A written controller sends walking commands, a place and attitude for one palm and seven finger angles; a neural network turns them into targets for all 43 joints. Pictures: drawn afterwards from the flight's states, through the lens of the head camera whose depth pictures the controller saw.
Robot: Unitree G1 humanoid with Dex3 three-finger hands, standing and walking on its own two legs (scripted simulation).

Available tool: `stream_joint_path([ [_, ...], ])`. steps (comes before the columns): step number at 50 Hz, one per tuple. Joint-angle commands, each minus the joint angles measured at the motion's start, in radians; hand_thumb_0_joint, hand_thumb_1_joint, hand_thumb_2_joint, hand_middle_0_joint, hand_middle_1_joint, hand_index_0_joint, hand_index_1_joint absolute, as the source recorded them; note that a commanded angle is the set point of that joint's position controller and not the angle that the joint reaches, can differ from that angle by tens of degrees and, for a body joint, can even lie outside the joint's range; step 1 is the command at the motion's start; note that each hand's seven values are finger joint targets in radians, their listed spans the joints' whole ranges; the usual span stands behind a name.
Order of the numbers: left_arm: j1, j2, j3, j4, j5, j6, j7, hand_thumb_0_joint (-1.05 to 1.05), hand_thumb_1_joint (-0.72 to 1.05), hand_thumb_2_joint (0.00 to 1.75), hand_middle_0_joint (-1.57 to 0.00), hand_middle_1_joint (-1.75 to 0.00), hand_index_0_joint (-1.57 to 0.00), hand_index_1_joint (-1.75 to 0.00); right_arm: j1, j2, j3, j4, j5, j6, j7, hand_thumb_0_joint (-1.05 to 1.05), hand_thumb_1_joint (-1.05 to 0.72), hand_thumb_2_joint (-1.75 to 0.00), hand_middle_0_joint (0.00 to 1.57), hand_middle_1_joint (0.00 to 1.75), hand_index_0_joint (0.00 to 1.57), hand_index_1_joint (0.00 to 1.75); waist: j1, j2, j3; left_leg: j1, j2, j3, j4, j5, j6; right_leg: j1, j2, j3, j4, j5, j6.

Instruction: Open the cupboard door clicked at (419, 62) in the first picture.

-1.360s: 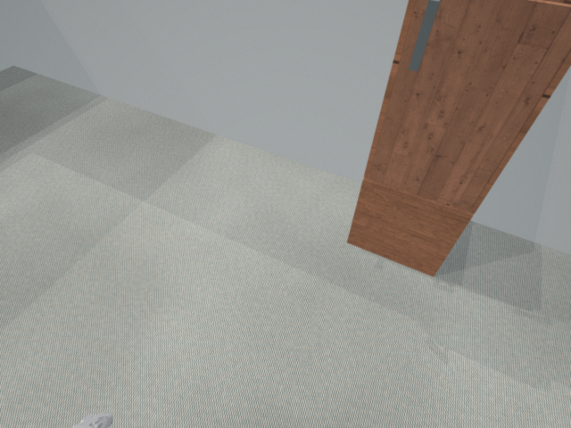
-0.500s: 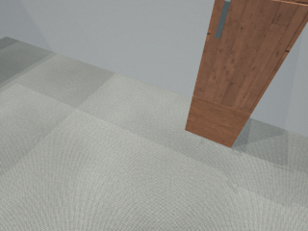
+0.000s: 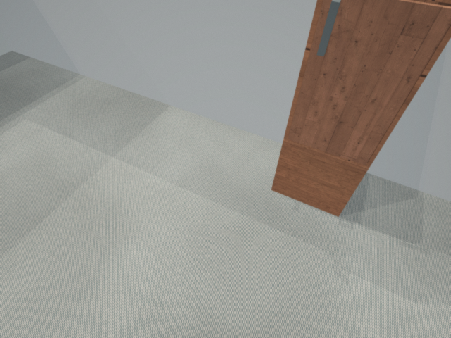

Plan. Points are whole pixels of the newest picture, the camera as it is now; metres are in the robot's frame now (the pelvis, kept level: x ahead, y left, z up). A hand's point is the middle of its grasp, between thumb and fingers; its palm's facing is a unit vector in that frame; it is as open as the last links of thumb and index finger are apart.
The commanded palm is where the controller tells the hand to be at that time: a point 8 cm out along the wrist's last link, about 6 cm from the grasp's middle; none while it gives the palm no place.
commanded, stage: look at it before walking up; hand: left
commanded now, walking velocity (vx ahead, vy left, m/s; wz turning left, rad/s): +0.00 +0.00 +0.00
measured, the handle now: (329, 27) +0.95 -0.26 +0.15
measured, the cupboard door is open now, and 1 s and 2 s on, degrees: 0 0 0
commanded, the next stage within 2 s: turn to face it in 0.08 s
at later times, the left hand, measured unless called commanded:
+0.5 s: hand out of the picture +0.07 +0.21 -0.18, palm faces -0.12 -0.95 -0.29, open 7.4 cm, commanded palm none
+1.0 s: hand out of the picture +0.08 +0.20 -0.19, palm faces -0.24 -0.95 -0.21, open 7.4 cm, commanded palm none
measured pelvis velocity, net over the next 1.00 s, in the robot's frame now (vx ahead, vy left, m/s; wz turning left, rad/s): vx -0.02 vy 0.02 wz -0.30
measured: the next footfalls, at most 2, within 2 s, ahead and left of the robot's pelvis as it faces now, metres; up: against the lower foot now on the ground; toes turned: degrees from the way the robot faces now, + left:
left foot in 1.00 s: +0.04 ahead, +0.12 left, +0.00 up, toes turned -16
right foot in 1.44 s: -0.05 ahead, -0.12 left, +0.00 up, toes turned -31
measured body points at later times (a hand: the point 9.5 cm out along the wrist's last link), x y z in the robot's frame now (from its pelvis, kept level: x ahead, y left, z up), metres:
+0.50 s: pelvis -0.01 -0.01 -0.02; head +0.02 -0.02 +0.43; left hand +0.08 +0.26 -0.16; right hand +0.06 -0.28 -0.16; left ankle +0.00 +0.12 -0.75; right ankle -0.01 -0.11 -0.74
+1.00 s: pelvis -0.02 +0.02 -0.01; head +0.01 +0.03 +0.43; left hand +0.10 +0.25 -0.17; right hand -0.01 -0.25 -0.15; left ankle +0.00 +0.14 -0.75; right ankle -0.01 -0.11 -0.75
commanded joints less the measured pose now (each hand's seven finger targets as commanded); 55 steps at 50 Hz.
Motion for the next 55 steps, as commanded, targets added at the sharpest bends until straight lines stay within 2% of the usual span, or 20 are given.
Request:
stream_joint_path([
  [1, -0.041, 0.210, 0.043, -0.065, 0.000, -0.019, 0.011, 0.00, 0.90, 0.90, -0.20, -0.30, -0.20, -0.30, -0.051, -0.210, -0.042, -0.058, -0.001, -0.025, -0.014, 0.00, -0.90, -0.90, 0.20, 0.30, 0.20, 0.30, 0.004, 0.008, -0.082, 0.024, 0.117, -0.090, -0.051, 0.138, 0.033, 0.009, -0.114, 0.100, -0.065, 0.137, -0.034],
  [12, -0.037, 0.209, 0.046, -0.071, 0.001, -0.015, 0.011, 0.00, 0.90, 0.90, -0.20, -0.30, -0.20, -0.30, -0.039, -0.208, -0.046, -0.059, -0.001, -0.023, -0.018, 0.00, -0.90, -0.90, 0.20, 0.30, 0.20, 0.30, 0.001, 0.009, -0.092, 0.051, 0.125, -0.067, -0.024, 0.173, 0.029, 0.000, -0.110, 0.114, -0.049, 0.212, -0.039],
  [15, 0.024, 0.102, 0.033, -0.080, 0.001, 0.021, 0.017, 0.00, 0.90, 0.90, -0.20, -0.30, -0.20, -0.30, 0.029, -0.090, -0.033, -0.064, -0.003, -0.001, -0.026, 0.00, -0.90, -0.90, 0.20, 0.30, 0.20, 0.30, -0.004, 0.003, -0.085, 0.039, 0.135, -0.010, 0.032, 0.184, 0.009, -0.046, -0.100, 0.127, 0.024, 0.282, -0.026],
  [20, 0.050, 0.083, 0.055, -0.152, 0.007, 0.049, 0.005, 0.00, 0.90, 0.90, -0.20, -0.30, -0.20, -0.30, 0.036, -0.123, -0.069, -0.139, -0.007, 0.019, -0.035, 0.00, -0.90, -0.90, 0.20, 0.30, 0.20, 0.30, -0.003, 0.092, -0.044, 0.003, 0.222, -0.041, 0.026, 0.118, 0.058, -0.188, -0.022, 0.092, 0.212, 0.167, -0.011],
  [22, 0.070, 0.058, 0.060, -0.172, 0.009, 0.053, 0.000, 0.00, 0.90, 0.90, -0.20, -0.30, -0.20, -0.30, 0.026, -0.130, -0.082, -0.165, -0.006, 0.015, -0.034, 0.00, -0.90, -0.90, 0.20, 0.30, 0.20, 0.30, 0.005, 0.180, -0.054, -0.018, 0.311, -0.088, 0.002, 0.204, 0.125, -0.220, 0.010, 0.033, 0.386, -0.105, 0.004],
  [24, 0.099, 0.035, 0.071, -0.190, 0.007, 0.059, -0.003, 0.00, 0.90, 0.90, -0.20, -0.30, -0.20, -0.30, -0.007, -0.121, -0.089, -0.194, -0.011, 0.013, -0.034, 0.00, -0.90, -0.90, 0.20, 0.30, 0.20, 0.30, 0.024, 0.203, -0.040, -0.082, 0.368, -0.077, 0.017, 0.280, 0.170, -0.195, -0.023, 0.016, 0.470, -0.282, 0.007],
  [26, 0.205, 0.026, 0.081, -0.175, 0.011, 0.049, -0.008, 0.00, 0.90, 0.90, -0.20, -0.30, -0.20, -0.30, -0.048, -0.113, -0.094, -0.214, -0.014, 0.018, -0.032, 0.00, -0.90, -0.90, 0.20, 0.30, 0.20, 0.30, 0.081, 0.132, -0.055, -0.147, 0.302, 0.030, 0.195, 0.231, 0.095, -0.061, -0.038, -0.003, 0.260, -0.114, 0.005],
  [27, 0.245, 0.083, 0.092, -0.169, 0.021, 0.033, -0.003, 0.00, 0.90, 0.90, -0.20, -0.30, -0.20, -0.30, -0.026, -0.074, -0.091, -0.221, -0.007, 0.029, -0.028, 0.00, -0.90, -0.90, 0.20, 0.30, 0.20, 0.30, 0.089, -0.090, -0.061, -0.226, 0.176, 0.116, 0.428, 0.038, 0.012, -0.011, -0.113, 0.135, 0.048, 0.112, -0.016],
  [28, 0.242, 0.174, 0.107, -0.182, 0.026, 0.019, 0.011, 0.00, 0.90, 0.90, -0.20, -0.30, -0.20, -0.30, -0.008, 0.007, -0.077, -0.256, -0.001, 0.031, -0.023, 0.00, -0.90, -0.90, 0.20, 0.30, 0.20, 0.30, 0.065, -0.365, -0.028, -0.446, 0.024, 0.123, 0.664, -0.380, -0.047, 0.001, -0.349, 0.517, -0.082, 0.356, -0.111],
  [29, 0.254, 0.149, 0.102, -0.190, 0.011, 0.023, 0.020, 0.00, 0.90, 0.90, -0.20, -0.30, -0.20, -0.30, -0.022, -0.026, -0.080, -0.252, 0.001, 0.043, -0.029, 0.00, -0.90, -0.90, 0.20, 0.30, 0.20, 0.30, 0.081, -0.254, -0.061, -0.376, 0.046, -0.030, 0.729, -0.374, -0.028, -0.082, -0.344, 0.531, -0.132, 0.218, -0.171],
  [30, 0.180, 0.133, 0.104, -0.206, 0.015, 0.028, 0.022, 0.00, 0.90, 0.90, -0.20, -0.30, -0.20, -0.30, -0.025, -0.016, -0.085, -0.243, 0.002, 0.040, -0.026, 0.00, -0.90, -0.90, 0.20, 0.30, 0.20, 0.30, 0.048, -0.209, -0.017, -0.412, 0.050, -0.039, 0.789, -0.317, -0.024, -0.105, -0.309, 0.517, -0.131, 0.095, -0.201],
  [32, 0.120, 0.082, 0.096, -0.226, 0.010, 0.022, 0.025, 0.00, 0.90, 0.90, -0.20, -0.30, -0.20, -0.30, 0.010, -0.013, -0.084, -0.211, -0.006, 0.032, -0.022, 0.00, -0.90, -0.90, 0.20, 0.30, 0.20, 0.30, 0.016, -0.085, -0.048, -0.399, 0.070, -0.036, 0.785, -0.206, -0.035, -0.070, -0.243, 0.398, -0.079, 0.173, -0.192],
  [34, 0.132, 0.062, 0.096, -0.222, 0.009, 0.016, 0.025, 0.00, 0.90, 0.90, -0.20, -0.30, -0.20, -0.30, 0.045, 0.014, -0.078, -0.191, -0.007, 0.032, -0.025, 0.00, -0.90, -0.90, 0.20, 0.30, 0.20, 0.30, 0.014, -0.091, -0.106, -0.378, 0.064, -0.012, 0.741, -0.179, -0.047, -0.012, -0.210, 0.319, -0.043, 0.280, -0.180],
  [43, 0.185, 0.060, 0.111, -0.198, 0.021, 0.026, 0.028, 0.00, 0.90, 0.90, -0.20, -0.30, -0.20, -0.30, 0.037, 0.051, -0.069, -0.200, 0.002, 0.022, -0.035, 0.00, -0.90, -0.90, 0.20, 0.30, 0.20, 0.30, 0.042, -0.129, -0.129, -0.295, 0.035, 0.009, 0.444, -0.235, -0.037, 0.027, -0.200, 0.377, -0.028, 0.335, -0.205],
  [47, 0.117, 0.053, 0.110, -0.205, 0.013, 0.037, 0.025, 0.00, 0.90, 0.90, -0.20, -0.30, -0.20, -0.30, 0.155, 0.061, -0.066, -0.169, 0.007, 0.009, -0.043, 0.00, -0.90, -0.90, 0.20, 0.30, 0.20, 0.30, -0.014, -0.129, -0.126, -0.062, 0.015, 0.035, 0.142, -0.081, -0.018, -0.117, -0.147, 0.352, 0.012, 0.239, -0.137],
  [48, 0.103, 0.033, 0.104, -0.213, 0.008, 0.039, 0.023, 0.00, 0.90, 0.90, -0.20, -0.30, -0.20, -0.30, 0.192, 0.041, -0.067, -0.159, 0.007, 0.002, -0.046, 0.00, -0.90, -0.90, 0.20, 0.30, 0.20, 0.30, -0.033, -0.079, -0.116, 0.041, 0.045, 0.019, 0.057, -0.048, -0.007, -0.208, -0.104, 0.314, 0.047, 0.149, -0.100],
  [50, 0.097, -0.047, 0.090, -0.247, 0.005, 0.044, 0.009, 0.00, 0.90, 0.90, -0.20, -0.30, -0.20, -0.30, 0.181, -0.088, -0.086, -0.190, -0.013, 0.000, -0.044, 0.00, -0.90, -0.90, 0.20, 0.30, 0.20, 0.30, -0.030, 0.301, -0.036, 0.026, 0.387, -0.347, -0.136, -0.047, 0.139, -0.430, 0.091, 0.067, 0.368, -0.282, 0.004],
  [51, 0.066, -0.019, 0.098, -0.245, 0.015, 0.051, 0.011, 0.00, 0.90, 0.90, -0.20, -0.30, -0.20, -0.30, 0.148, -0.078, -0.085, -0.198, -0.018, 0.001, -0.048, 0.00, -0.90, -0.90, 0.20, 0.30, 0.20, 0.30, -0.032, 0.259, -0.008, -0.086, 0.427, -0.366, -0.152, -0.015, 0.182, -0.407, 0.060, 0.078, 0.549, -0.322, 0.024],
  [54, 0.130, -0.023, 0.109, -0.196, 0.020, 0.056, -0.003, 0.00, 0.90, 0.90, -0.20, -0.30, -0.20, -0.30, 0.049, -0.017, -0.066, -0.220, -0.021, -0.004, -0.048, 0.00, -0.90, -0.90, 0.20, 0.30, 0.20, 0.30, 0.040, 0.140, 0.005, -0.132, 0.287, -0.150, -0.101, 0.096, 0.163, -0.386, 0.026, 0.059, 0.764, -0.207, 0.040],
  [55, 0.138, -0.036, 0.103, -0.188, 0.018, 0.057, -0.006, 0.00, 0.90, 0.90, -0.20, -0.30, -0.20, -0.30, 0.057, -0.011, -0.067, -0.217, -0.020, -0.006, -0.047, 0.00, -0.90, -0.90, 0.20, 0.30, 0.20, 0.30, 0.035, 0.149, -0.009, -0.099, 0.260, -0.095, -0.083, 0.143, 0.153, -0.382, 0.020, 0.040, 0.752, -0.189, 0.045],
])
